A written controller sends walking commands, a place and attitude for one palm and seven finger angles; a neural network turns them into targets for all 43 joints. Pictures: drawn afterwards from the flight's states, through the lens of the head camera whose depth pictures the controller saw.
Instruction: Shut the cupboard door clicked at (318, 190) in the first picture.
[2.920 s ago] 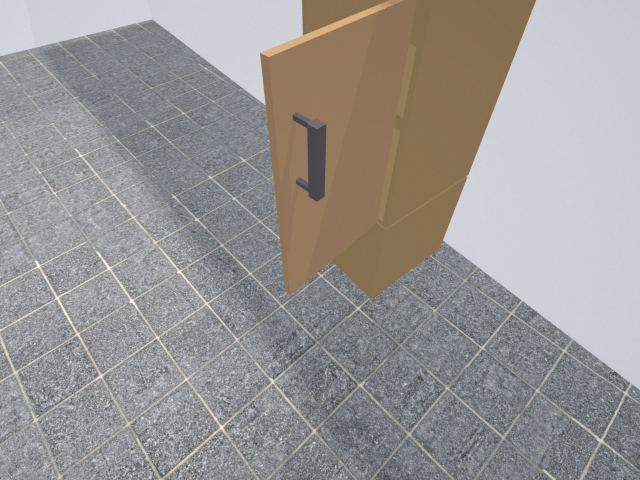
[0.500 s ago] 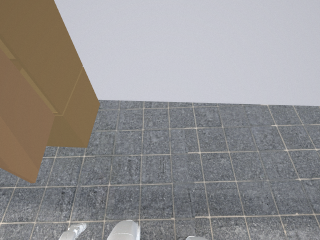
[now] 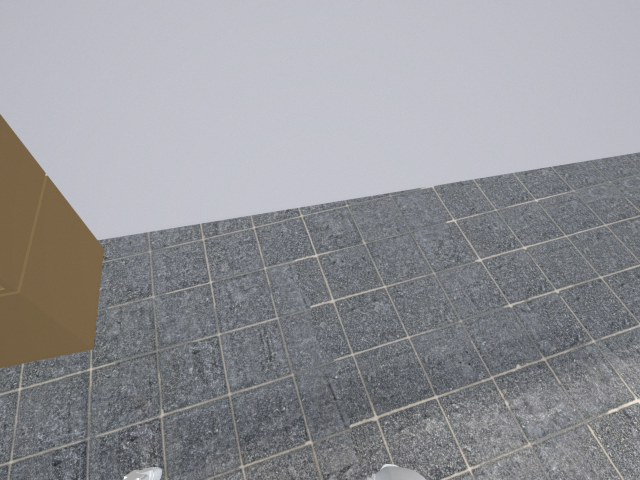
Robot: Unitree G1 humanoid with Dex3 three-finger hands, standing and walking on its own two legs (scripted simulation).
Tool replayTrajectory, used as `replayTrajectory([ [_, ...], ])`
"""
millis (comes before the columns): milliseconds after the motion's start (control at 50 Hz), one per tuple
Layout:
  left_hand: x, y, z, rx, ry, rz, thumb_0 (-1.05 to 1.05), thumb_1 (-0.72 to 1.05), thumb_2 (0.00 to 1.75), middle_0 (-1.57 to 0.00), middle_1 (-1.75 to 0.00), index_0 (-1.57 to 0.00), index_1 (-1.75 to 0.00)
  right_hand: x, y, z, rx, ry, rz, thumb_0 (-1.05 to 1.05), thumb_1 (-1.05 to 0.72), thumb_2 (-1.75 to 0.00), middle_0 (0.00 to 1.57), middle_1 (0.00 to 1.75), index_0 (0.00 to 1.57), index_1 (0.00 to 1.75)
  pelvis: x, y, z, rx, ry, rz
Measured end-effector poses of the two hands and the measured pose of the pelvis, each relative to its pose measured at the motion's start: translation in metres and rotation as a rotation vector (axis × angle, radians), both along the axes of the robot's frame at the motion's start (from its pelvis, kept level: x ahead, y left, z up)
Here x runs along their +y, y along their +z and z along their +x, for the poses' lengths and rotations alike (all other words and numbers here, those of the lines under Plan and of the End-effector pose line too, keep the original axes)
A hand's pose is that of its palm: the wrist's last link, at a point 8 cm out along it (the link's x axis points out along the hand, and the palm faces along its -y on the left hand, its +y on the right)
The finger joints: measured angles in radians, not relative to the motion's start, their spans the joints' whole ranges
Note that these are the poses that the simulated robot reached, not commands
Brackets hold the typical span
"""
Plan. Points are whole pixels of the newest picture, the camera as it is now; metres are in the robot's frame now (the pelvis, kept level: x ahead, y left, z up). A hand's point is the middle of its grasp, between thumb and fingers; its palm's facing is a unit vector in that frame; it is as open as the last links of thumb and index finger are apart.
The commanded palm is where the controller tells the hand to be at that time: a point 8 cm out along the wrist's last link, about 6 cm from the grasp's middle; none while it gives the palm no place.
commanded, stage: walk around to get in front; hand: left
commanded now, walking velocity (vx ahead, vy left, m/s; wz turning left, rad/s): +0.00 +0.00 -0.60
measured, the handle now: out of the picture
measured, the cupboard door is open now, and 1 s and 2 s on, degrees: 97 97 97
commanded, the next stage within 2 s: none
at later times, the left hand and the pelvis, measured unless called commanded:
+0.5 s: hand out of the picture +0.13 +0.17 -0.18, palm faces -0.22 -0.96 -0.19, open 7.4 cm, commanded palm none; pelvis +0.01 -0.01 -0.01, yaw -16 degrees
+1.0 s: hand (283, 445) +0.18 +0.07 -0.16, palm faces -0.53 -0.81 -0.24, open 7.4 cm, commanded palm none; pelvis +0.01 -0.06 +0.00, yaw -34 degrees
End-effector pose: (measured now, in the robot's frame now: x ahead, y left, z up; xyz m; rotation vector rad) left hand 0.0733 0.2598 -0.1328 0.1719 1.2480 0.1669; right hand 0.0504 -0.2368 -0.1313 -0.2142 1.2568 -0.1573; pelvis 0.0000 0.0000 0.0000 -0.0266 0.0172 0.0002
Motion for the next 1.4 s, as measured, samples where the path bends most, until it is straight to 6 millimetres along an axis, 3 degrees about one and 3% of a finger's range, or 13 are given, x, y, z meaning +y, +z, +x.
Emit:
replayTrajectory([
  [100, -0.024, -0.002, 0.035, -0.059, -0.097, 0.054, 0.01, 0.91, 0.90, -0.19, -0.30, -0.20, -0.30, -0.035, -0.027, -0.028, 0.049, -0.102, 0.016, 0.01, -0.91, -0.90, 0.20, 0.30, 0.21, 0.30, -0.021, -0.017, 0.002, -0.003, -0.063, 0.025],
  [220, -0.046, 0.005, 0.041, -0.051, -0.144, 0.057, 0.01, 0.91, 0.90, -0.20, -0.30, -0.20, -0.30, -0.058, -0.015, -0.027, 0.036, -0.169, -0.014, 0.01, -0.91, -0.90, 0.20, 0.30, 0.20, 0.30, -0.028, -0.007, 0.000, -0.015, -0.126, 0.036],
  [340, -0.055, -0.003, 0.043, -0.016, -0.197, 0.011, 0.01, 0.91, 0.90, -0.20, -0.30, -0.20, -0.30, -0.056, 0.001, -0.012, -0.056, -0.207, -0.029, 0.01, -0.91, -0.90, 0.20, 0.30, 0.20, 0.30, -0.024, -0.003, 0.002, -0.009, -0.189, 0.035],
  [460, -0.046, -0.022, 0.057, 0.004, -0.232, -0.031, 0.01, 0.91, 0.90, -0.20, -0.30, -0.20, -0.30, -0.039, 0.007, -0.009, -0.125, -0.239, -0.068, 0.01, -0.91, -0.90, 0.20, 0.30, 0.20, 0.30, -0.009, -0.012, 0.009, 0.003, -0.259, 0.017],
  [640, -0.056, -0.005, 0.094, -0.005, -0.353, -0.029, 0.01, 0.91, 0.90, -0.19, -0.30, -0.20, -0.30, -0.021, 0.015, -0.066, -0.039, -0.345, -0.043, 0.01, -0.91, -0.90, 0.20, 0.30, 0.21, 0.30, -0.011, 0.003, 0.008, 0.000, -0.381, -0.007],
  [800, -0.109, -0.002, 0.130, -0.058, -0.531, 0.027, 0.01, 0.91, 0.90, -0.19, -0.30, -0.19, -0.30, -0.040, -0.018, -0.135, 0.027, -0.526, 0.016, 0.01, -0.90, -0.90, 0.20, 0.30, 0.21, 0.30, -0.041, -0.014, 0.001, 0.001, -0.492, 0.027],
  [880, -0.132, 0.003, 0.132, -0.076, -0.568, 0.043, 0.01, 0.91, 0.90, -0.19, -0.30, -0.20, -0.30, -0.055, -0.024, -0.157, 0.087, -0.584, 0.013, 0.01, -0.91, -0.90, 0.20, 0.30, 0.21, 0.30, -0.048, -0.013, -0.003, -0.007, -0.530, 0.025],
  [1000, -0.150, 0.005, 0.128, -0.024, -0.611, 0.017, 0.01, 0.91, 0.90, -0.20, -0.30, -0.20, -0.30, -0.070, -0.004, -0.146, 0.023, -0.625, -0.010, 0.01, -0.91, -0.90, 0.20, 0.30, 0.20, 0.30, -0.056, -0.001, 0.006, -0.006, -0.594, 0.040],
  [1140, -0.149, -0.012, 0.141, 0.054, -0.635, -0.027, 0.01, 0.90, 0.90, -0.20, -0.30, -0.20, -0.30, -0.080, 0.013, -0.098, -0.086, -0.645, -0.063, 0.01, -0.91, -0.90, 0.20, 0.30, 0.20, 0.30, -0.060, -0.002, 0.041, 0.006, -0.674, 0.029],
  [1200, -0.149, -0.025, 0.160, 0.095, -0.660, -0.030, 0.01, 0.91, 0.90, -0.20, -0.30, -0.20, -0.30, -0.078, 0.014, -0.083, -0.133, -0.661, -0.109, 0.01, -0.91, -0.90, 0.20, 0.30, 0.20, 0.30, -0.061, -0.009, 0.061, 0.012, -0.717, 0.014],
  [1260, -0.165, -0.023, 0.189, 0.111, -0.723, -0.032, 0.01, 0.91, 0.90, -0.20, -0.30, -0.20, -0.30, -0.065, 0.020, -0.085, -0.115, -0.709, -0.106, 0.01, -0.91, -0.90, 0.20, 0.30, 0.20, 0.30, -0.069, -0.004, 0.077, 0.008, -0.763, 0.008],
  [1320, -0.193, -0.016, 0.223, 0.081, -0.776, -0.047, 0.01, 0.91, 0.90, -0.19, -0.30, -0.20, -0.30, -0.044, 0.021, -0.097, -0.042, -0.774, -0.069, 0.01, -0.91, -0.90, 0.20, 0.30, 0.21, 0.30, -0.080, 0.003, 0.092, 0.011, -0.803, 0.002],
  [1400, -0.247, -0.010, 0.265, 0.026, -0.854, -0.069, 0.01, 0.91, 0.90, -0.19, -0.30, -0.19, -0.30, -0.010, 0.016, -0.118, 0.081, -0.878, 0.013, 0.01, -0.91, -0.90, 0.20, 0.30, 0.21, 0.30, -0.101, 0.006, 0.110, 0.015, -0.858, -0.002],
])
